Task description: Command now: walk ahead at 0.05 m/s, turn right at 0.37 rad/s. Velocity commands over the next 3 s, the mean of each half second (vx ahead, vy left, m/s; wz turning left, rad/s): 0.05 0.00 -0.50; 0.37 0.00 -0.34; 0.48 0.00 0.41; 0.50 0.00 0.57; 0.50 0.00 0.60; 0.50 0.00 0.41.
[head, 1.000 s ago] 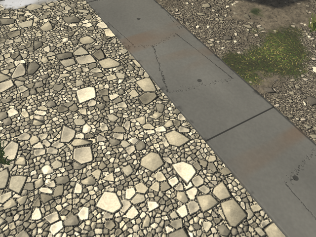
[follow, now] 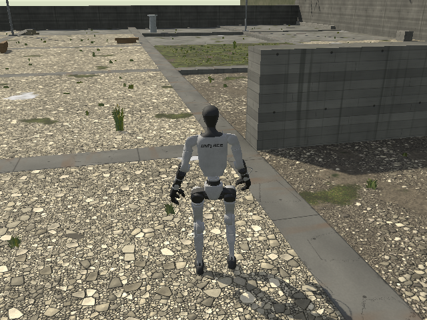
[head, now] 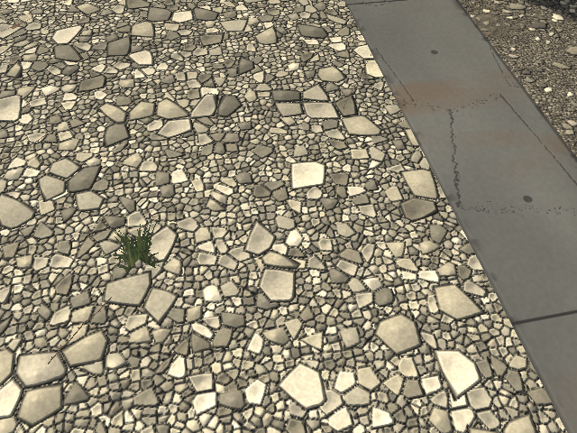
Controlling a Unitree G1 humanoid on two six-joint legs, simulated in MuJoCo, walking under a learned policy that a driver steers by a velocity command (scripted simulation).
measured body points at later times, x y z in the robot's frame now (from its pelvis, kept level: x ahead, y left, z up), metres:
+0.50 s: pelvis +0.04 -0.05 +0.00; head +0.07 -0.08 +0.45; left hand +0.26 +0.19 -0.07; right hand +0.12 -0.36 -0.11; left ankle +0.09 +0.11 -0.68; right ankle +0.03 -0.13 -0.74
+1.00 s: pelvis +0.20 -0.07 +0.00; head +0.24 -0.07 +0.45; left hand +0.50 +0.05 -0.09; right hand +0.07 -0.31 -0.11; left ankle +0.18 +0.07 -0.74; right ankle +0.24 -0.27 -0.70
